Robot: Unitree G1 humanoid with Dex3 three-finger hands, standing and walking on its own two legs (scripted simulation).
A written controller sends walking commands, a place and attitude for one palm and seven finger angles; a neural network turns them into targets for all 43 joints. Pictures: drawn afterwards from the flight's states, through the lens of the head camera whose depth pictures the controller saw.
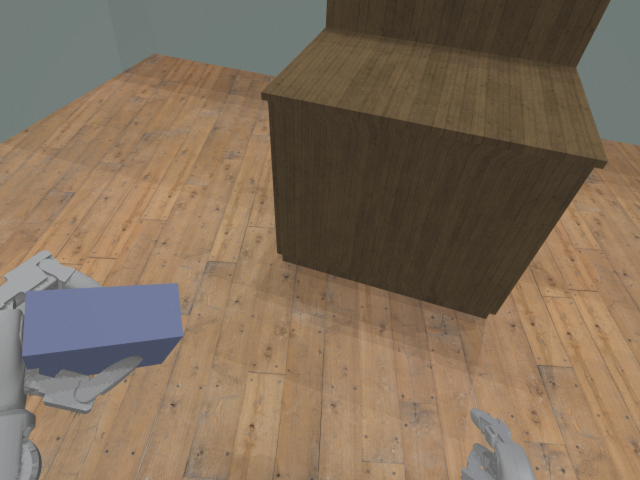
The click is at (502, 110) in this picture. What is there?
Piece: table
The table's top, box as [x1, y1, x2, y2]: [261, 27, 607, 168]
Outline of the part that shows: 261,92 261,98 266,100 602,168 607,161 576,68 570,66 326,27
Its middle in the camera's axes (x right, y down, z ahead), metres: +0.33 -0.47 +1.16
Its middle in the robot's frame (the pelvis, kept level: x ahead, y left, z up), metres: +1.20 -0.27 -0.02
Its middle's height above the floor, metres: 0.75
